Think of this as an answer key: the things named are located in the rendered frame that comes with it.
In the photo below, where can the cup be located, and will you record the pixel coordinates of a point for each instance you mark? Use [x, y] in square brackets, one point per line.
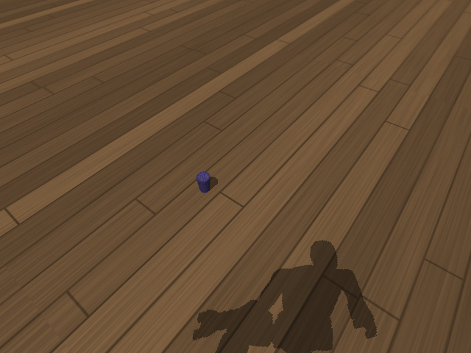
[203, 179]

